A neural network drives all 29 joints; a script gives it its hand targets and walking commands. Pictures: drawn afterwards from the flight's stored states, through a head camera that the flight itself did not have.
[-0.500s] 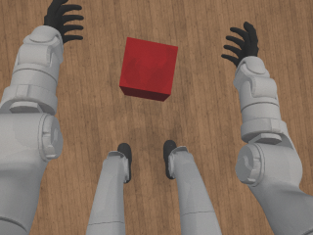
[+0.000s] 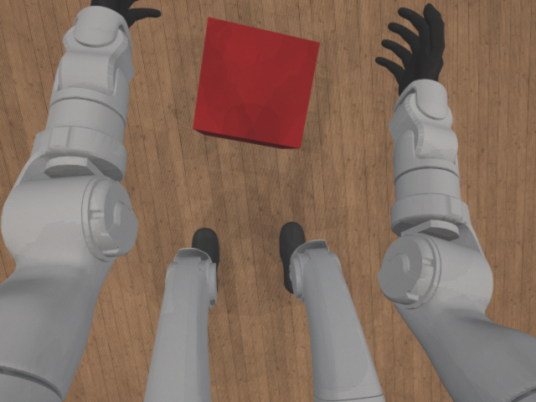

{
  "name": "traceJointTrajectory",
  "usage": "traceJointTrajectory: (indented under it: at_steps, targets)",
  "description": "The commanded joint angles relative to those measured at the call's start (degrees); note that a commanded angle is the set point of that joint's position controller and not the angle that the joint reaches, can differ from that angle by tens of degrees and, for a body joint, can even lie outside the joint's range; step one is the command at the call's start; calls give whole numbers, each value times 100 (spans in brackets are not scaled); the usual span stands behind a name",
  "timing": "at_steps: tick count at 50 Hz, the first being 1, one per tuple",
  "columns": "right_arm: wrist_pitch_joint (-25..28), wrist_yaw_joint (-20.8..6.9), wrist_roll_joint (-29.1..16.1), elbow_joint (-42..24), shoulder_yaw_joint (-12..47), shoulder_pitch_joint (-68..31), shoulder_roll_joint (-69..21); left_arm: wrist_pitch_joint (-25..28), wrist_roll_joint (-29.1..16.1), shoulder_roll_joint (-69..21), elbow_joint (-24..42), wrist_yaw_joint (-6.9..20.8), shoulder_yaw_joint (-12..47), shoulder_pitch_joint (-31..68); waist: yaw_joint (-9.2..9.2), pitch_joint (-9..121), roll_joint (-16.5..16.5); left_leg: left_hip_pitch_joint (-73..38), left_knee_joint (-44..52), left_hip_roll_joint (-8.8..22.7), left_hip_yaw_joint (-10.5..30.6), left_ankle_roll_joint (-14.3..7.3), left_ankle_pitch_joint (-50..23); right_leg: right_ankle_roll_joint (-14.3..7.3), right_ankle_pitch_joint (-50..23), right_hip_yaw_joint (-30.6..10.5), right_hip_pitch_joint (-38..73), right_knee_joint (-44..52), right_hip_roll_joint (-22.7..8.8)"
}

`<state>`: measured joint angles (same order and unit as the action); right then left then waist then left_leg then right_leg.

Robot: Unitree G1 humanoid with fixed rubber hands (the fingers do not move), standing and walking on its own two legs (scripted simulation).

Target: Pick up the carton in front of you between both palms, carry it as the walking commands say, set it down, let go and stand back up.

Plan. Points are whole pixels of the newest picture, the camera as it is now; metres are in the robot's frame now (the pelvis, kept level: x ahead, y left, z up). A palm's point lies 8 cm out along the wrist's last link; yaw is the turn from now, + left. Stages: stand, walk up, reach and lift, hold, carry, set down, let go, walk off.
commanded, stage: reach and lift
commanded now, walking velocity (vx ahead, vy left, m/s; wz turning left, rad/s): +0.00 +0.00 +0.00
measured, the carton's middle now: (252, 96) +0.52 -0.01 -0.49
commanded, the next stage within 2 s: none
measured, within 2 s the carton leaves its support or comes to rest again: leaves its support in 1.48 s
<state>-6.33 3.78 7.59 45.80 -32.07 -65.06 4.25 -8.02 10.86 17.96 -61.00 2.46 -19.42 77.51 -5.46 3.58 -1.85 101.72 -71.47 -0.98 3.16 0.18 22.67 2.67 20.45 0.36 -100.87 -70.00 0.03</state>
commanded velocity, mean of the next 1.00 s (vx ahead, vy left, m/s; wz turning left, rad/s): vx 0.00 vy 0.00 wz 0.00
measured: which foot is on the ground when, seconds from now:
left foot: down 0.00-1.00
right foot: down 0.00-1.00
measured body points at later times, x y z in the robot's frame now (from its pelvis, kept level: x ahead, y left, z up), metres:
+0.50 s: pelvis -0.07 +0.00 -0.21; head +0.31 +0.01 +0.01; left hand +0.55 +0.16 -0.38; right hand +0.49 -0.21 -0.38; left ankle +0.04 +0.12 -0.58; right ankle +0.05 -0.14 -0.58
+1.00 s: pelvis -0.06 +0.00 -0.25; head +0.33 +0.00 -0.03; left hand +0.55 +0.15 -0.43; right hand +0.50 -0.20 -0.43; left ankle +0.04 +0.12 -0.58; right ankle +0.05 -0.14 -0.58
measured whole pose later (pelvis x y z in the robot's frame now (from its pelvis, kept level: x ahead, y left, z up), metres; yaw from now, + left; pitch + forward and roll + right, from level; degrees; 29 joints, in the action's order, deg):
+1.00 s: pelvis -0.06 +0.00 -0.25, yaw -1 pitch +36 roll -4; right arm -4.9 8.1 -9.6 63.3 -14.6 -88.3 14.8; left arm -5.7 -10.8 28.1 -73.0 -2.4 3.4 97.6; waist -4.8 -26.0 1.2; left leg 128.5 -128.3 -1.7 3.8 1.2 35.6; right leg 3.3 34.4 0.0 -127.3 -125.7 2.3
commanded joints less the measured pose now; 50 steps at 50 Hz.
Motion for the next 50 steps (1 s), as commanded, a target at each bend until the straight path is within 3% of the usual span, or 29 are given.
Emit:
traceJointTrajectory:
  at_steps: [1,4,8,13,18,22,28,33,39,45,50]
  targets:
    - [186,40,-67,-259,83,-776,502,188,-86,471,366,-149,77,1085,-88,5006,-414,-2541,-741,-297,-76,92,-3198,221,-2751,277,1716,-709,450]
    - [231,161,-382,-247,373,-984,702,268,-382,789,425,-308,354,1318,-20,5556,-379,-2225,-1391,-291,-160,114,-3074,252,-2856,278,1804,-1406,440]
    - [215,376,-960,-385,877,-1581,1188,290,-1087,1222,641,-479,1041,2053,-144,6533,-508,-2292,-2262,-258,-235,141,-2932,252,-2867,362,1841,-2242,397]
    - [-5,556,-1635,-342,1413,-2387,1664,88,-1829,1559,674,-558,1761,2963,-262,6932,-845,-2740,-3125,-205,-319,152,-2257,203,-1997,557,1258,-2970,341]
    - [-265,599,-1822,226,1555,-3139,1813,-152,-2064,1747,74,-503,2055,3645,-270,5955,-858,-1996,-3406,-70,-374,118,-652,143,-694,593,875,-3393,226]
    - [-233,514,-1671,797,1496,-3580,1836,-128,-2040,1809,-508,-397,2068,3867,-236,4881,-628,-1292,-3642,10,-283,82,0,131,-156,557,601,-3742,164]
    - [-24,443,-1553,1203,1480,-4072,1960,78,-2091,2009,-847,-341,2137,4147,-187,4175,-399,-842,-4159,54,-165,92,-176,122,-352,448,646,-4296,142]
    - [164,474,-1725,1054,1587,-4381,2102,249,-2357,2009,-451,-410,2459,4629,-275,4460,-596,-1174,-4574,36,-138,101,-800,72,-948,422,683,-4647,154]
    - [273,471,-1813,1166,1695,-3899,2045,305,-2523,1713,-400,-483,2624,4150,-355,4837,-591,-1479,-4867,-40,-184,162,-1535,45,-1708,484,1087,-4880,242]
    - [232,438,-1760,1293,1745,-3514,1686,304,-2213,1608,-782,-498,2273,3486,-77,4245,-322,-585,-4766,-81,-293,146,-1047,77,-1505,382,1143,-4845,310]
    - [246,442,-1698,1152,1727,-3726,1652,344,-2124,1590,-617,-496,2178,3710,-68,4052,-307,-443,-4713,-87,-267,107,-782,83,-1223,354,968,-4781,326]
